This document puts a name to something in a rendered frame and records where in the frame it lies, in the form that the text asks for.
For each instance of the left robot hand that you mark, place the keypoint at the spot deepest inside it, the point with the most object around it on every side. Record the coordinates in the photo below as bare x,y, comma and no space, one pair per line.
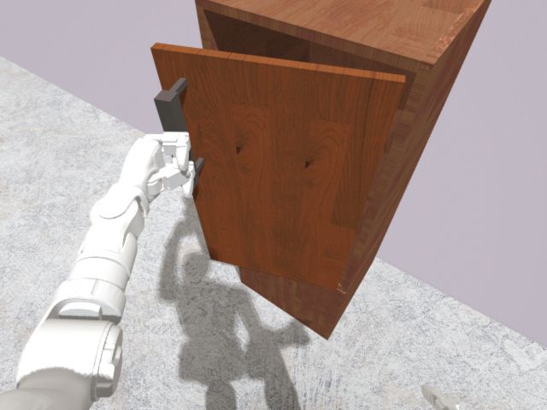
145,168

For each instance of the handle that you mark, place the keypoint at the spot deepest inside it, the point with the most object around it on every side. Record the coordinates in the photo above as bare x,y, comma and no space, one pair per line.
172,118

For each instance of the robot left upper arm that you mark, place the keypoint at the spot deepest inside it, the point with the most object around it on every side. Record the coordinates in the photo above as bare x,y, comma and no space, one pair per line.
70,364

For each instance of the right robot hand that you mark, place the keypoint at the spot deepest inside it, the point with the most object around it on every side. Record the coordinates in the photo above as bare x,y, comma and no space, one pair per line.
439,400

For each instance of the cupboard door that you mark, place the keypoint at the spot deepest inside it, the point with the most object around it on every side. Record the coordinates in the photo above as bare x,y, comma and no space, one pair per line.
290,151

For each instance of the robot left forearm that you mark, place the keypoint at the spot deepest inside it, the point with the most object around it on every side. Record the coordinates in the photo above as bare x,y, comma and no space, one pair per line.
95,286

